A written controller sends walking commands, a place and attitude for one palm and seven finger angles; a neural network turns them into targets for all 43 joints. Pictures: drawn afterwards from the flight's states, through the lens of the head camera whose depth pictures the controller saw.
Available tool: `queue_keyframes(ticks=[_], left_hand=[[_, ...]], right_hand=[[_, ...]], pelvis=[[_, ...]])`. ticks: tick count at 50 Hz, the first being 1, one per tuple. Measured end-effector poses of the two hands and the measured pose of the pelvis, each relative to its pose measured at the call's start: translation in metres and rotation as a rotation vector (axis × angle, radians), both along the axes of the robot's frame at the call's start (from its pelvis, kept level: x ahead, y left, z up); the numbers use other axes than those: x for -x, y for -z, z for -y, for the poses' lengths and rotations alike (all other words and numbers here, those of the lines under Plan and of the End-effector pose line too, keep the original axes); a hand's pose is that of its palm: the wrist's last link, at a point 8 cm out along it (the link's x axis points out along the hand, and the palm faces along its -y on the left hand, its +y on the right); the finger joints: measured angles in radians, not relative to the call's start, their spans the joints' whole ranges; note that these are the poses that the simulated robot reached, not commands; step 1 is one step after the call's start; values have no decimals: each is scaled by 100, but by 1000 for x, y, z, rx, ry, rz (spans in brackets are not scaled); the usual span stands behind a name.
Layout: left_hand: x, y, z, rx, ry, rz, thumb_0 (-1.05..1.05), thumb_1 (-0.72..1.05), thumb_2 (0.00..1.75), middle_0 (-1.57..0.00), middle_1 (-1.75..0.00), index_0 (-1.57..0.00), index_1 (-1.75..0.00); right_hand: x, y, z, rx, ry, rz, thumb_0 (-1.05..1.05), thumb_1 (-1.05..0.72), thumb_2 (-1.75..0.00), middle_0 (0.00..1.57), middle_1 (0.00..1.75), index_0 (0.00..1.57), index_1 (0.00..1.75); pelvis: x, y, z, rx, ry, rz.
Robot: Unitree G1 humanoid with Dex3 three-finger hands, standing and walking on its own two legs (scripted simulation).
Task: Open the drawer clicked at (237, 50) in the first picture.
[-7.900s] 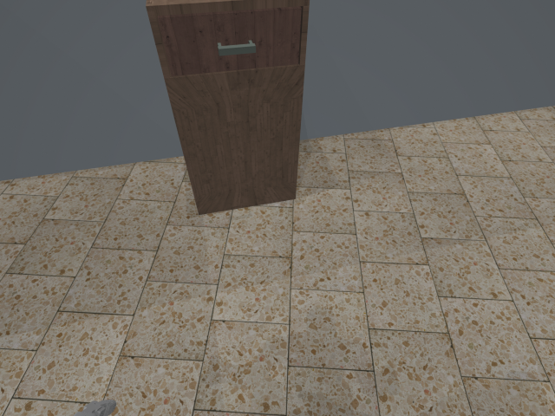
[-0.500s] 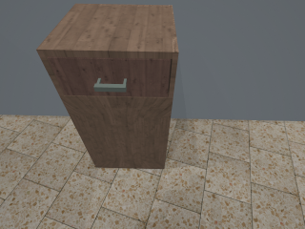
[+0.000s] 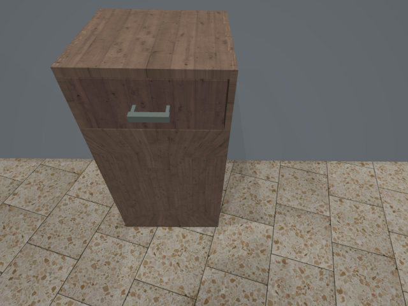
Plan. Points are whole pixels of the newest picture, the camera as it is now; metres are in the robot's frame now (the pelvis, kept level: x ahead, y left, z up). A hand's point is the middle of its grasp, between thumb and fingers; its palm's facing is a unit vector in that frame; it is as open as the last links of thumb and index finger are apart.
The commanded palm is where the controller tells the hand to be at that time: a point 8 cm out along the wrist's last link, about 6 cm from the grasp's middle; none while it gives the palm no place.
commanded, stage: look again from close up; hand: left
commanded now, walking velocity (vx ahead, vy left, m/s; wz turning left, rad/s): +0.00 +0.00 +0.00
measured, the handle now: (150, 112) +0.61 +0.19 +0.03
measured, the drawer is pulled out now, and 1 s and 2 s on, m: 0.00 0.00 0.00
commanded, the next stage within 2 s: shuffle to correct the standing spot in 0.24 s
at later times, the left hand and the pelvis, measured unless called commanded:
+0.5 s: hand out of the picture -0.05 +0.16 -0.18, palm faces +0.02 -0.99 -0.15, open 7.4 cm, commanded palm none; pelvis -0.01 +0.00 +0.00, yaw -1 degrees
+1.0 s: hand out of the picture +0.07 +0.15 -0.18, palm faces +0.02 -0.99 -0.10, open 7.4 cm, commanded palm none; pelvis +0.09 +0.00 +0.00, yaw -1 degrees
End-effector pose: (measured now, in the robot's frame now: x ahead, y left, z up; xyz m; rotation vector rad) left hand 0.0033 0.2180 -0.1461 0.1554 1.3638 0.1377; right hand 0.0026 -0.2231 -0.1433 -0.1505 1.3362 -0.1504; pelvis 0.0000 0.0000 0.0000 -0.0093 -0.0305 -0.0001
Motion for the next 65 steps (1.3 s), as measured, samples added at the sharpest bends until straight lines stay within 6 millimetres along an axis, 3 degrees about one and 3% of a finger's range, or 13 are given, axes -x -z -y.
queue_keyframes(ticks=[19, 29, 35, 42, 44, 47, 51, 56, 61, 65], left_hand=[[47, -1, 0, 32, -26, -52, 1, 91, 90, -19, -30, -20, -30], [50, 2, 16, 44, -40, -92, 1, 91, 90, -19, -30, -20, -30], [42, 6, 29, 54, -93, -93, 0, 91, 90, -19, -30, -20, -30], [38, 17, 31, 106, -121, -167, 0, 90, 90, -19, -30, -20, -30], [25, 18, 28, 113, -95, -192, 0, 90, 90, -19, -30, -20, -30], [-12, 13, 21, 107, -53, -158, 1, 91, 90, -19, -30, -20, -30], [-78, 3, 14, 75, -10, -52, 2, 92, 90, -19, -30, -20, -30], [-141, -9, 4, 1, 15, 28, 4, 95, 90, -19, -30, -20, -30], [-194, -8, 19, -50, 45, 120, 2, 93, 90, -19, -30, -20, -30], [-212, -7, 35, -55, 54, 170, 1, 92, 90, -19, -30, -20, -30]], right_hand=[[37, 0, -23, -33, -1, -41, 1, -91, -90, 20, 30, 20, 30], [43, 7, -11, -44, 35, -93, 0, -91, -90, 20, 30, 21, 30], [19, 9, 3, -30, 9, -114, 0, -91, -90, 20, 30, 20, 30], [-55, 0, 3, 30, -30, 14, 1, -92, -90, 20, 30, 20, 30], [-67, -3, 2, 42, -8, 50, 1, -92, -90, 20, 30, 20, 30], [-71, -10, -1, 38, 21, 52, 1, -92, -90, 20, 30, 20, 30], [-64, -17, -10, 8, 31, -15, 0, -92, -90, 20, 30, 20, 30], [-51, -14, -14, -43, 51, -136, 0, -91, -90, 20, 30, 20, 30], [-53, 7, 3, -88, 84, -221, 0, -91, -90, 20, 30, 21, 30], [-72, 21, 27, -69, 99, -204, 0, -91, -90, 20, 30, 21, 30]], pelvis=[[20, -3, -10, -11, 6, 4], [1, 3, 3, -17, 15, -10], [-20, 8, 11, 7, -12, -30], [-50, 12, 1, 12, -15, -30], [-61, 11, -2, 3, 7, -27], [-76, 3, -1, 2, 18, -35], [-92, -7, 4, 6, 17, -44], [-111, -9, 19, 10, 8, -43], [-132, 6, 40, -24, 3, -38], [-132, 13, 47, -21, -15, -32]])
